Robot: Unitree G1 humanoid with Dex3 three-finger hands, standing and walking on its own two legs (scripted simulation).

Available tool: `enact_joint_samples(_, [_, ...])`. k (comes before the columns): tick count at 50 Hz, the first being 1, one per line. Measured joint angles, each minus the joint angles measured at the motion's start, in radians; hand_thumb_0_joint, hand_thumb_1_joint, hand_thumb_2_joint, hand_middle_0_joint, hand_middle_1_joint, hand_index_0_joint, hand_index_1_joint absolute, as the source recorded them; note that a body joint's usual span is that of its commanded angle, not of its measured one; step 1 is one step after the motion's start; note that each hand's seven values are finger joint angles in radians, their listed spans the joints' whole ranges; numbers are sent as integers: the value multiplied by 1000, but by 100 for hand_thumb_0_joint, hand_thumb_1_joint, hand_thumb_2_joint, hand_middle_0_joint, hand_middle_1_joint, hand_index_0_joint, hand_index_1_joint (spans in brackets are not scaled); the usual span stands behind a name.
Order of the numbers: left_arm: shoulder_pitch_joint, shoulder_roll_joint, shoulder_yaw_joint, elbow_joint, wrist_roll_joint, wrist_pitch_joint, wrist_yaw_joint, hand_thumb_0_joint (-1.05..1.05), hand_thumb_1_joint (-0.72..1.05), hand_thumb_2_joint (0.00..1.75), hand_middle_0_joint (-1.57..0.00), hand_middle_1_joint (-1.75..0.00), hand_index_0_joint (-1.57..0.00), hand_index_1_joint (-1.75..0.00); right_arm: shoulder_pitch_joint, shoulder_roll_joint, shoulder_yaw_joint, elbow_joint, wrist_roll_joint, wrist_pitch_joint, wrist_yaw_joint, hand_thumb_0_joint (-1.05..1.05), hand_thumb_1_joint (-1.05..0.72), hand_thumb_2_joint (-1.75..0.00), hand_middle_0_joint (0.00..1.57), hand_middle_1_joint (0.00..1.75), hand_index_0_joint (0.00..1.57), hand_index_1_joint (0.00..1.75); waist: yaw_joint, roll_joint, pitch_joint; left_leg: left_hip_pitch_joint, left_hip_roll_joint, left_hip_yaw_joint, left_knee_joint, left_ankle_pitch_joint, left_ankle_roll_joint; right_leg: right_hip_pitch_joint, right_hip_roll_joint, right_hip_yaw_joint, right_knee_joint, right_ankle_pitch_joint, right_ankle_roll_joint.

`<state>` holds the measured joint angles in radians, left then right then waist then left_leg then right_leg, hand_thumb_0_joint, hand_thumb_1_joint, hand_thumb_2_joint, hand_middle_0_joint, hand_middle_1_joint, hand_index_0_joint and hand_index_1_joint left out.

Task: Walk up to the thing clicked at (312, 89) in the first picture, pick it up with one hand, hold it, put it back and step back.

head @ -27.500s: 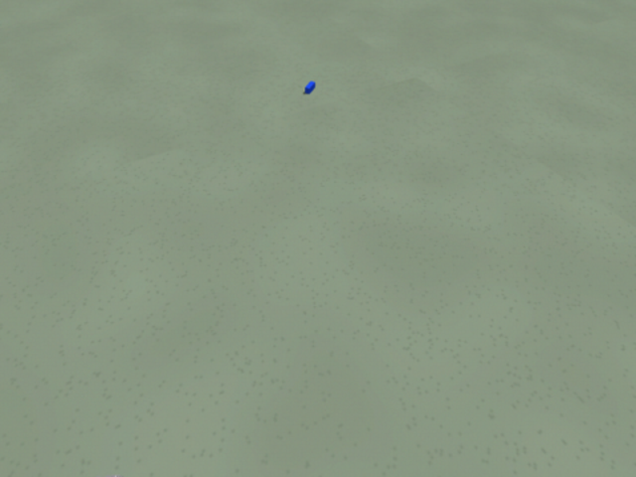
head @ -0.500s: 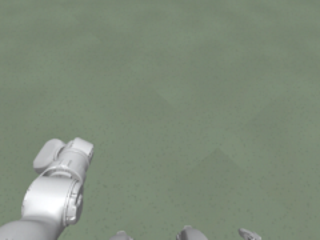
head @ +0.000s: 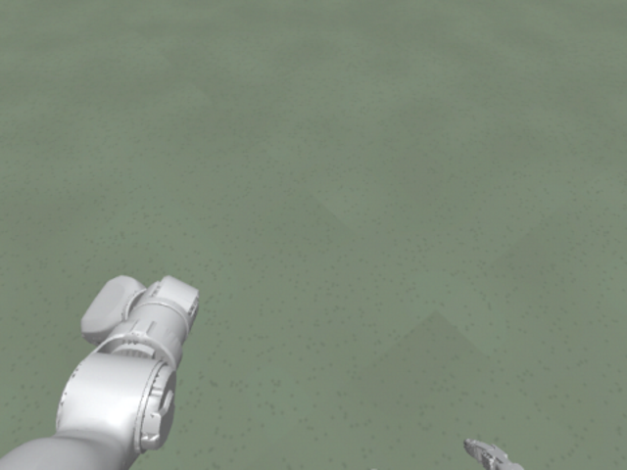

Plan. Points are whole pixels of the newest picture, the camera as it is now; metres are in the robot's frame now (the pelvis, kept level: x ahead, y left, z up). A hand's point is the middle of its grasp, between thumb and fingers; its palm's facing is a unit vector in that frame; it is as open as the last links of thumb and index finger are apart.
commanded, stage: hold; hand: left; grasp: from above
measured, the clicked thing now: (142, 337) +0.33 +0.25 -0.08
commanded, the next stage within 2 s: crouch in 1.40 s
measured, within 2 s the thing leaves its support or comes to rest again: neither
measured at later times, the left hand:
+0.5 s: hand (150, 331) +0.31 +0.21 -0.02, palm faces -0.08 -0.43 -0.90, open 6.9 cm
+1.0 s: hand (144, 327) +0.31 +0.21 +0.00, palm faces -0.08 -0.44 -0.90, open 6.8 cm
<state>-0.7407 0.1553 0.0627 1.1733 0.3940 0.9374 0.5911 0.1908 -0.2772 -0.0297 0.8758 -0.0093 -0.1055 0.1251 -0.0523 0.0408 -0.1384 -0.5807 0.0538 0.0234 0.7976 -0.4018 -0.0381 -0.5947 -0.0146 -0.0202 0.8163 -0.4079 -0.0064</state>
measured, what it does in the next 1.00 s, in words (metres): stands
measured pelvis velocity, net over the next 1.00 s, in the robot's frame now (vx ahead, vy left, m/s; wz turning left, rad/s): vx -0.01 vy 0.00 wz -0.01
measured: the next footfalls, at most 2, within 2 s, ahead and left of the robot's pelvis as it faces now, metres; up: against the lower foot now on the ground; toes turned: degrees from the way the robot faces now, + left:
none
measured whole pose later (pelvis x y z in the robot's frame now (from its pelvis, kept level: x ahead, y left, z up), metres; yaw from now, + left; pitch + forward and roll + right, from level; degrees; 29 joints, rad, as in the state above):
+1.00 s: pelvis -0.01 +0.00 +0.02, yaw +0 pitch +6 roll +1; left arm -0.69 0.11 -0.01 1.04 0.38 1.04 0.57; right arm 0.11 -0.28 0.00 0.85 0.01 -0.09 0.13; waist -0.02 0.05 -0.12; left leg -0.43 0.05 0.03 0.65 -0.33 -0.04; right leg -0.45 -0.01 -0.02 0.68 -0.34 -0.01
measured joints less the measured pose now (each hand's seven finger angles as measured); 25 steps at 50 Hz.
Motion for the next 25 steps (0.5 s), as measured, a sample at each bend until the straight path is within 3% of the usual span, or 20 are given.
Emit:
enact_joint_samples(14, [17, -21, -8, -34, 0, 30, 7, 1, 42, 44, -85, -47, -84, -47, -15, -16, -6, -11, 5, 19, 10, 1, -91, -89, 20, 30, 20, 30, 6, 4, 6, 47, 3, -2, -45, 21, -6, 43, 5, -3, -35, 15, -7])
enact_joint_samples(25, [33, -30, -21, -69, -25, 51, 10, 1, 42, 44, -85, -47, -84, -47, -39, -13, 6, -11, 7, 25, 4, 1, -91, -89, 20, 30, 20, 30, 11, 6, 16, 81, 6, -1, -79, 45, -10, 74, 9, -3, -64, 37, -11])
